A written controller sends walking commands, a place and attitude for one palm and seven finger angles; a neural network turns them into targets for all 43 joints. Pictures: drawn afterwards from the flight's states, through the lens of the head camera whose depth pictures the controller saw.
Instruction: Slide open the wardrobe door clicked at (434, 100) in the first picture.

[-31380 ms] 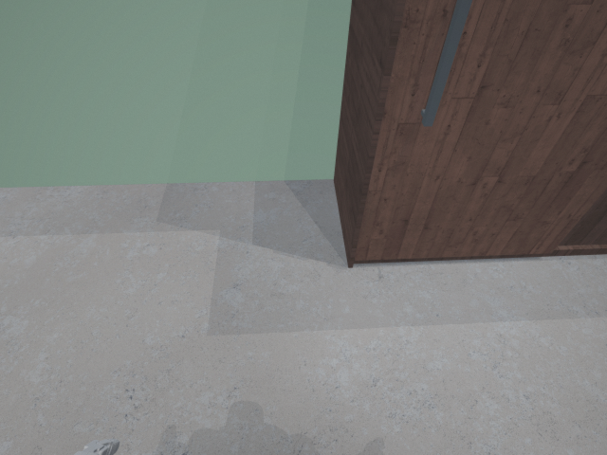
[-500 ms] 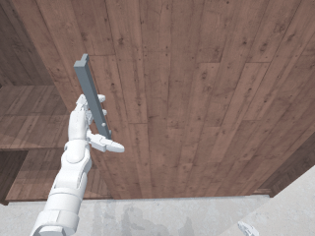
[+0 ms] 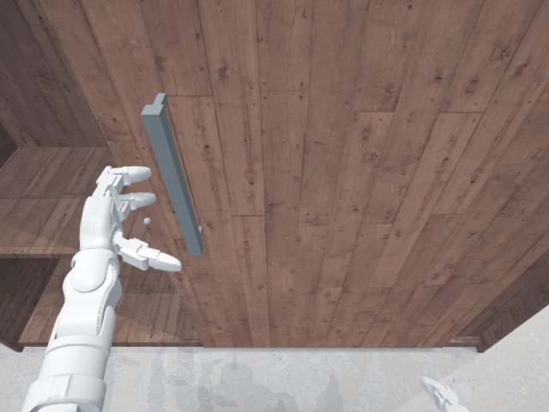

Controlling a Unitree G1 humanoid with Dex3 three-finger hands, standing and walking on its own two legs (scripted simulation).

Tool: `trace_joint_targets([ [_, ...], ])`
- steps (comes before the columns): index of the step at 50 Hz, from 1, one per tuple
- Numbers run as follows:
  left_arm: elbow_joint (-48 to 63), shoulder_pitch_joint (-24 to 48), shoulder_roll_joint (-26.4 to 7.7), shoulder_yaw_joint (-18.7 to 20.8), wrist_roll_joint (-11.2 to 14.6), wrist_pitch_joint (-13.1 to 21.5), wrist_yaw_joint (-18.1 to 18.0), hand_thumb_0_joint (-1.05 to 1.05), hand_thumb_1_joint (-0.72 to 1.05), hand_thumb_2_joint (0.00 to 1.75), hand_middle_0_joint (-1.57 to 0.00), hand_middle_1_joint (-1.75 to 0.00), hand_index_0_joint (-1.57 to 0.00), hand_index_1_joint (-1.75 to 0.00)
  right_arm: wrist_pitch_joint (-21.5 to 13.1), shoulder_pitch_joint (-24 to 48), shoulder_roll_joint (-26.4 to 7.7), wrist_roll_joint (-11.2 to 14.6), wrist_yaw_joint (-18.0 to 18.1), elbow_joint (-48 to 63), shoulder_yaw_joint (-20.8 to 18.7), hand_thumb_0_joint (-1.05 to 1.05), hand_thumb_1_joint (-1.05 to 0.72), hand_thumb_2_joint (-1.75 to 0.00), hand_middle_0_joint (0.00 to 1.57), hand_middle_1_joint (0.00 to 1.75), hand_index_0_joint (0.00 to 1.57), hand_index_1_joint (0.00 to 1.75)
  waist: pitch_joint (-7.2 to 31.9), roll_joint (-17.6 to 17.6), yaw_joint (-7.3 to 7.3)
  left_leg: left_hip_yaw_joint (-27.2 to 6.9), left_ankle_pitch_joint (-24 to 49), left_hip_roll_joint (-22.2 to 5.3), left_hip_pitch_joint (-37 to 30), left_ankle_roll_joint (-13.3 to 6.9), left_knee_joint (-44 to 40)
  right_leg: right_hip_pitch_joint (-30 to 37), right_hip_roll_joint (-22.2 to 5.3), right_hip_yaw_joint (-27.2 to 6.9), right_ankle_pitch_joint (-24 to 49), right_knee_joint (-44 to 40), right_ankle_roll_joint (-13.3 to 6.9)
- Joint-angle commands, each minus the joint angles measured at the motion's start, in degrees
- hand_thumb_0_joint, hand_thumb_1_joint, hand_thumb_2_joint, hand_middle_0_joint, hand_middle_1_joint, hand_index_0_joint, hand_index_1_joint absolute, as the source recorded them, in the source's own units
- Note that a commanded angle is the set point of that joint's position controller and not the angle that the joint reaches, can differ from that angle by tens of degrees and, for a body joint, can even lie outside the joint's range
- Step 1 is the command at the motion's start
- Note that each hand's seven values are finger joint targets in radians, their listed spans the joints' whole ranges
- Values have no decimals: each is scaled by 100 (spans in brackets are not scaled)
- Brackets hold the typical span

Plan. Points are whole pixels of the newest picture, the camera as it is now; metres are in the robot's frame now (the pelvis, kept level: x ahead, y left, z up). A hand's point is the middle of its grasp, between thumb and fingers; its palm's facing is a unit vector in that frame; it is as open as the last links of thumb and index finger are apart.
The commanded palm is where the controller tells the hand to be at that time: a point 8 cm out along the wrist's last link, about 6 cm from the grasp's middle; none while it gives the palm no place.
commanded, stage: slip the hand off the handle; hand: left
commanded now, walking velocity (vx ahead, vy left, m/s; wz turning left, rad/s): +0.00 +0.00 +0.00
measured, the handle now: (181, 186) +0.42 +0.17 +0.11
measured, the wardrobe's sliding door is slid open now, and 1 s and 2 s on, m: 0.66 0.66 0.66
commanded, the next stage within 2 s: draw the hand back to the body in 0.68 s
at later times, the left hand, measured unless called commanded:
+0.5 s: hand (126, 278) +0.26 +0.21 +0.10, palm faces +0.20 -0.97 -0.16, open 14.7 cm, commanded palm +0.22 +0.25 +0.10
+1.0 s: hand (118, 295) +0.23 +0.20 +0.12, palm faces +0.03 -1.00 -0.08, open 14.7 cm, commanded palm +0.19 +0.26 +0.12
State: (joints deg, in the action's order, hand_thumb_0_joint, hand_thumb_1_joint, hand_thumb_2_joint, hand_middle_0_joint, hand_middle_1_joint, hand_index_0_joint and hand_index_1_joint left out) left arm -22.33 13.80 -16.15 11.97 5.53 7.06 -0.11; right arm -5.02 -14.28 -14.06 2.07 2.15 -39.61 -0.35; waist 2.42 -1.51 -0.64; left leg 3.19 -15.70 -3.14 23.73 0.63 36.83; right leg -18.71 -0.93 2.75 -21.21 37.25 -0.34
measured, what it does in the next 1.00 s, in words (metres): stands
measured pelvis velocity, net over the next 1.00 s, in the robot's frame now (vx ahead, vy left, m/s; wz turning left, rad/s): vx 0.00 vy -0.01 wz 0.02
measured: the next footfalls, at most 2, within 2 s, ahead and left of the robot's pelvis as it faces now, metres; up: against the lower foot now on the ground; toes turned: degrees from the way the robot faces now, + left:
none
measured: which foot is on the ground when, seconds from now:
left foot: down 0.00-1.00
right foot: down 0.00-1.00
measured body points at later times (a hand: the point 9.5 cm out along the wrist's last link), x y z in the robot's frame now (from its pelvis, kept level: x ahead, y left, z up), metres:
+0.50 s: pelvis -0.01 +0.00 +0.00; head -0.02 -0.02 +0.45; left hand +0.24 +0.26 +0.11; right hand +0.17 -0.24 -0.09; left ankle +0.03 +0.13 -0.72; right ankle -0.02 -0.11 -0.72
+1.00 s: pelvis +0.00 -0.01 +0.00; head -0.02 -0.03 +0.45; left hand +0.22 +0.25 +0.13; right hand +0.18 -0.23 -0.08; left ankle +0.03 +0.13 -0.72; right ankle -0.02 -0.11 -0.72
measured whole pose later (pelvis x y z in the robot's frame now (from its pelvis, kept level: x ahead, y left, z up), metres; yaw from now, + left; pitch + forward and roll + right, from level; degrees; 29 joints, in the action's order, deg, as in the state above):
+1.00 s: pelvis +0.00 -0.01 +0.00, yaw +1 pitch -2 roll +0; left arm 4.1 -13.4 -16.9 12.6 18.0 5.2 15.5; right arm -13.6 -12.6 -14.0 2.7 5.0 -38.2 2.4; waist 1.2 -3.2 1.4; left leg 2.0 -14.7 -2.9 17.9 1.2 34.5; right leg -12.5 -0.8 3.8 -20.6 35.0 -0.8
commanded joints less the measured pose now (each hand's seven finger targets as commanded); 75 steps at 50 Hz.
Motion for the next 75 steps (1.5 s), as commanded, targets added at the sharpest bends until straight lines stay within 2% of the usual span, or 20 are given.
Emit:
trace_joint_targets([
  [1, 1438, 1186, -1141, 498, 112, 532, 119, 0, -55, 20, -25, -115, -25, -115, -310, 190, -781, 0, 20, 838, -292, 0, -90, -90, 20, 30, 20, 30, 1422, -46, 148, -142, 1342, 265, -1117, -228, -369, 210, 216, -123, 1946, -550, -39],
  [6, 1848, 415, -1012, 403, 248, 524, 234, 0, -55, 20, -25, -115, -25, -115, -428, 262, -790, 48, -8, 924, -297, 0, -90, -90, 20, 30, 20, 30, 1025, 146, 127, -157, 1072, 233, -1007, -222, -442, 72, 232, -88, 1620, -639, -8],
  [12, 2873, 45, -1017, 392, 257, 634, 64, 0, -55, 20, -25, -115, -25, -115, -605, 465, -747, -10, 34, 956, -268, 0, -90, -90, 20, 30, 20, 30, 1071, -5, 143, -188, 894, 237, -1144, -226, -520, 53, 205, -105, 1332, -690, 7],
  [15, 2994, -54, -890, 265, 272, 667, 55, 0, -55, 20, -25, -115, -25, -115, -670, 592, -706, -13, 64, 911, -214, 0, -90, -90, 20, 30, 20, 30, 779, -68, 88, -201, 661, 231, -1103, -207, -555, -89, 207, -101, 1047, -742, -2],
  [27, 3434, -1502, -758, 253, 401, 428, 195, 0, -55, 20, -25, -115, -25, -115, -804, 832, -663, -30, 106, 1058, -112, 0, -90, -90, 20, 30, 20, 30, 502, 162, 241, -203, 459, 260, -1027, -216, -609, 3, 150, -109, 849, -871, 20],
  [35, 4186, -1817, -663, 73, 363, 537, 201, 0, -55, 20, -25, -115, -25, -115, -938, 870, -642, -81, 122, 1100, -84, 0, -90, -90, 20, 30, 20, 30, 535, -119, 200, -257, 501, 264, -1142, -202, -538, -66, 162, -80, 849, -796, -3],
  [40, 3987, -1446, -659, 71, 379, 517, 182, 0, -55, 20, -25, -115, -25, -115, -972, 898, -650, -90, 185, 1006, -65, 0, -90, -90, 20, 30, 20, 30, 350, 162, 101, -299, 195, 293, -966, -214, -485, -270, 149, -102, 489, -842, 29],
  [41, 3797, -1239, -531, -74, 1057, 459, 929, 0, -55, 20, -25, -115, -25, -115, -1054, 902, -771, -17, 255, 963, 13, 0, -90, -90, 20, 30, 20, 30, 417, 389, -46, -314, 177, 344, -1084, -240, -474, 3, 140, -198, 586, -950, 5],
  [42, 4100, -910, -948, 179, 1185, 476, 1314, 0, -55, 20, -25, -115, -25, -115, -1125, 953, -786, 54, 323, 993, -18, 0, -90, -90, 20, 30, 20, 30, 634, -2, 73, -280, 294, 336, -1197, -240, -476, 171, 94, -286, 772, -967, -14],
  [44, 4088, -1198, -1150, 484, 1244, 395, 1576, 0, -55, 20, -25, -115, -25, -115, -1206, 933, -713, 47, 395, 1035, 8, 0, -90, -90, 20, 30, 20, 30, 908, -318, 226, -279, 639, 331, -1372, -242, -535, 379, 87, -247, 1138, -937, -23],
  [46, 3837, -1978, -1238, 863, 1306, 283, 1540, 0, -55, 20, -25, -115, -25, -115, -1248, 857, -710, 26, 363, 1089, 2, 0, -90, -90, 20, 30, 20, 30, 847, -160, 399, -306, 972, 306, -1319, -206, -625, 573, 120, -129, 1549, -888, -30],
  [47, 3693, -2327, -984, 779, 1388, 189, 1544, 0, -55, 20, -25, -115, -25, -115, -1246, 869, -671, 48, 338, 1135, 15, 0, -90, -90, 20, 30, 20, 30, 680, 70, 395, -273, 1018, 305, -1244, -205, -647, 573, 109, -104, 1713, -885, -1],
  [51, 3751, -2633, -1034, 1023, 1533, -70, 1552, 0, -55, 20, -25, -115, -25, -115, -1279, 861, -717, 90, 281, 1223, -21, 0, -90, -90, 20, 30, 20, 30, 350, 375, 420, -214, 966, 301, -1096, -197, -671, 530, 105, -121, 1713, -977, 68],
  [55, 4501, -2334, -957, 770, 1502, -49, 1609, 0, -55, 20, -25, -115, -25, -115, -1427, 817, -729, 97, 274, 1284, -22, 0, -90, -90, 20, 30, 20, 30, 404, -115, 312, -240, 983, 288, -1339, -206, -690, 397, 146, -85, 1601, -996, 49],
  [56, 4501, -2367, -1049, 831, 1483, -45, 1599, 0, -55, 20, -25, -115, -25, -115, -1455, 808, -754, 100, 289, 1259, -30, 0, -90, -90, 20, 30, 20, 30, 309, 95, 284, -243, 975, 284, -1332, -226, -659, 373, 167, -94, 1577, -1027, 63],
  [65, 4749, -2377, -1152, 978, 1511, -124, 1633, 0, -37, 29, -24, -104, -24, -104, -1586, 888, -764, 103, 393, 1139, 14, 0, -90, -90, 20, 30, 20, 30, 244, -109, 337, -312, 695, 302, -1464, -208, -894, 423, 183, -17, 1108, -1208, 26],
  [66, 5206, -2380, -1884, 1346, 599, 31, 549, 0, -33, 31, -24, -102, -24, -102, -1500, 1085, -624, -71, 423, 1129, -64, 0, -90, -90, 20, 30, 20, 30, -192, -3, 595, -188, 504, 253, -1437, -140, -1010, 315, 97, -283, 734, -1791, -9],
  [67, 4971, -2797, -1026, 785, 467, 40, 160, 0, -30, 32, -24, -100, -24, -100, -1449, 1099, -531, -146, 429, 1062, -12, 0, -90, -90, 20, 30, 20, 30, -415, -73, 380, -137, 357, 273, -1539, -140, -1040, 223, 48, -201, 526, -1896, -7],
  [68, 4812, -3092, -855, 599, 294, 45, -99, 0, -26, 34, -24, -98, -24, -98, -1362, 1022, -527, -160, 414, 998, -8, 0, -90, -90, 20, 30, 20, 30, -608, 219, 355, -122, 264, 235, -1574, -155, -1103, 200, 51, -151, 404, -1961, 16],
  [75, 5455, -3112, -1105, 708, -143, 264, -732, 0, -1, 46, -23, -83, -23, -83, -1099, 1065, -540, -288, 347, 923, -75, 0, -90, -90, 20, 30, 20, 30, -56, -272, 394, -42, 574, 186, -2115, -175, -1549, 901, 85, -108, 820, -2011, -21],
])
